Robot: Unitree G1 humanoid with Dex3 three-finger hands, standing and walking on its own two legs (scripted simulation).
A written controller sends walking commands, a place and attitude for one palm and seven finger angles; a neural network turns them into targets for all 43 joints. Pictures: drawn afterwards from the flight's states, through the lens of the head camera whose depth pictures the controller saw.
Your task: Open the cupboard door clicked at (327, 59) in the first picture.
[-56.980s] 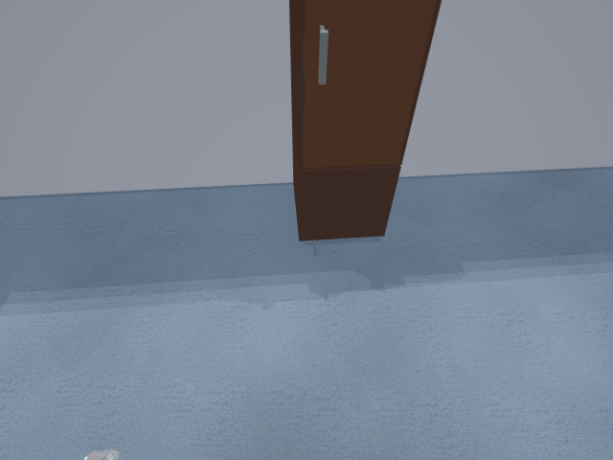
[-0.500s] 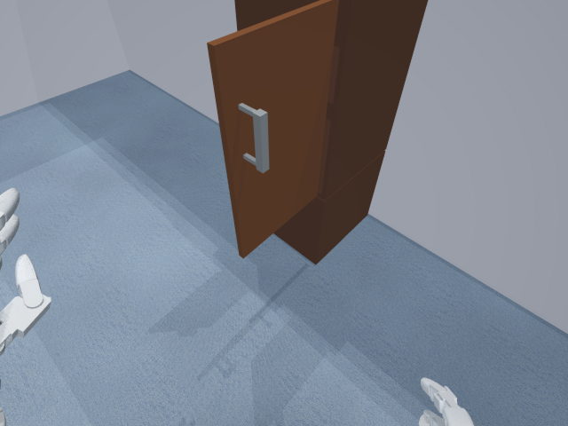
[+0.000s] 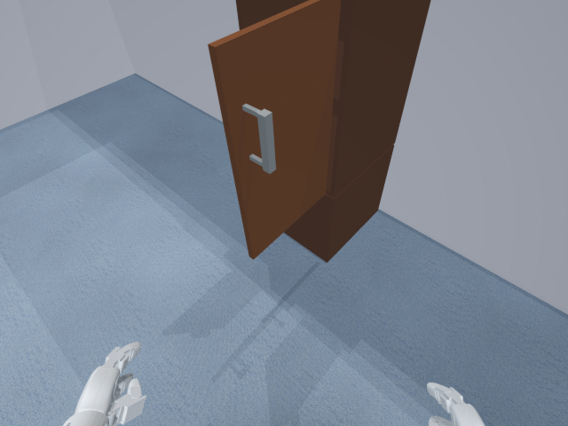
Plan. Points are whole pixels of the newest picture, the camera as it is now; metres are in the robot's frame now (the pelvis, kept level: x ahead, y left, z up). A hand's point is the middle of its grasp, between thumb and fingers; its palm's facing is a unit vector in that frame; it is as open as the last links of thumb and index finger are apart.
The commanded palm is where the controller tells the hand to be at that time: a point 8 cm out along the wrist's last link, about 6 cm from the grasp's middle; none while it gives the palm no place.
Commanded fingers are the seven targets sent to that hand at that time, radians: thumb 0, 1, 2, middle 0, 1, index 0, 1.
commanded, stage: let the arm hang, fingers relaxed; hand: left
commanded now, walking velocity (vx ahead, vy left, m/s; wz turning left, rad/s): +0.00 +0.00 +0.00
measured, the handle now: (259, 139) +0.62 +0.08 +0.07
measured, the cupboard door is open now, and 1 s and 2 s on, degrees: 91 91 91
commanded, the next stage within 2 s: look to check the result in 0.92 s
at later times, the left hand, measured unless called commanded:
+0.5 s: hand out of the picture -0.06 +0.17 -0.16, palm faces +0.03 -0.98 -0.22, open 7.3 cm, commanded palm none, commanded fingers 0.00 0.90 0.90 -0.20 -0.30 -0.20 -0.30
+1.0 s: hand out of the picture -0.01 +0.15 -0.17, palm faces +0.05 -0.98 -0.18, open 7.4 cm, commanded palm none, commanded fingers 0.00 0.90 0.90 -0.20 -0.30 -0.20 -0.30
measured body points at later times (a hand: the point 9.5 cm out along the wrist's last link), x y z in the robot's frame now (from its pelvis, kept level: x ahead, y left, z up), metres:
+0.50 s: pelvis +0.00 -0.01 +0.01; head +0.02 -0.02 +0.46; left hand -0.06 +0.22 -0.14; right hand -0.04 -0.21 -0.16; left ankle +0.04 +0.10 -0.73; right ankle +0.01 -0.11 -0.73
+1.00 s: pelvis +0.01 -0.02 +0.01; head +0.02 -0.02 +0.46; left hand -0.01 +0.20 -0.15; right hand -0.01 -0.22 -0.16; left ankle +0.04 +0.10 -0.73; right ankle +0.01 -0.11 -0.73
